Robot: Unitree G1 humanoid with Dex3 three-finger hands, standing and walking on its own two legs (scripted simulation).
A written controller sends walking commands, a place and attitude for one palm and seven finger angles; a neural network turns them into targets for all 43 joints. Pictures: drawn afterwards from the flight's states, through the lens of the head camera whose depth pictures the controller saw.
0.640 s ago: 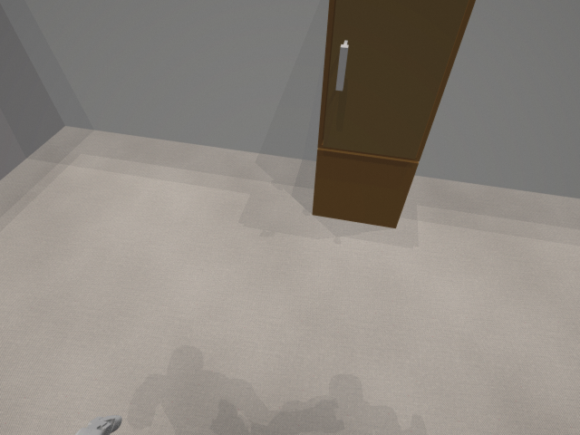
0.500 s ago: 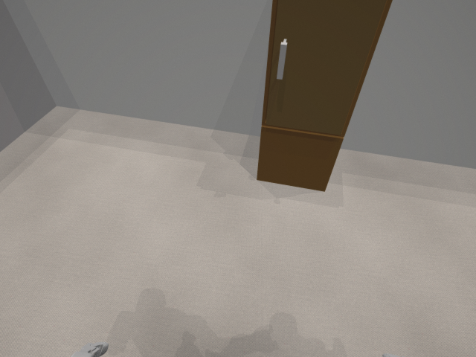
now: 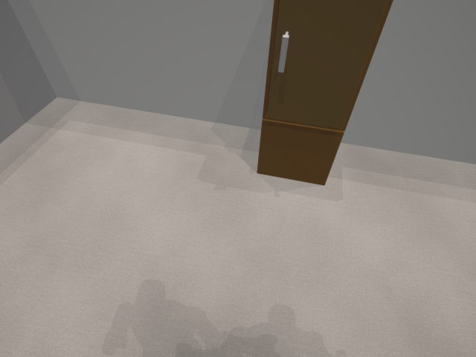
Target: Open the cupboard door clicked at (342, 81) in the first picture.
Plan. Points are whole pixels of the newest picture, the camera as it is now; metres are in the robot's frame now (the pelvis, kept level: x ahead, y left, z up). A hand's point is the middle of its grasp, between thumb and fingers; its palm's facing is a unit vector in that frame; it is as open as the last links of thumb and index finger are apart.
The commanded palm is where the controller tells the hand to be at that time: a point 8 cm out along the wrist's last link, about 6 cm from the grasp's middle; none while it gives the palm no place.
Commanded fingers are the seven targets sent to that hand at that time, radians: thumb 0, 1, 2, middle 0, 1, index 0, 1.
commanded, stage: stand and wait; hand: left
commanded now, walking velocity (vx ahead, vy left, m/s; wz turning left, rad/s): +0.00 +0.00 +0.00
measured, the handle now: (284, 52) +1.18 -0.11 -0.01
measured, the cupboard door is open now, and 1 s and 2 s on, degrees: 0 0 0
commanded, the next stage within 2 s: look at it before walking up in 0.18 s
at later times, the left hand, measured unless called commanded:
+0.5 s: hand out of the picture +0.08 +0.24 -0.16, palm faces -0.03 -0.95 -0.32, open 7.4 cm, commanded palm none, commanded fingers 0.00 0.90 0.90 -0.20 -0.30 -0.20 -0.30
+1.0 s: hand out of the picture +0.08 +0.24 -0.16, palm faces -0.03 -0.95 -0.32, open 7.4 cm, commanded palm none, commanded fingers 0.00 0.90 0.90 -0.20 -0.30 -0.20 -0.30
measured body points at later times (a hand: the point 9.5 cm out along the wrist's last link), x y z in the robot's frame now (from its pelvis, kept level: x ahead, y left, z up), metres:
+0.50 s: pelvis +0.00 +0.00 +0.00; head +0.01 +0.00 +0.45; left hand +0.08 +0.29 -0.13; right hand +0.08 -0.30 -0.13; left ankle +0.01 +0.12 -0.74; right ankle +0.01 -0.13 -0.74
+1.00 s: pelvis +0.01 +0.00 +0.00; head +0.01 +0.00 +0.45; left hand +0.08 +0.29 -0.13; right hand +0.09 -0.29 -0.13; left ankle +0.01 +0.12 -0.74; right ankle +0.01 -0.13 -0.74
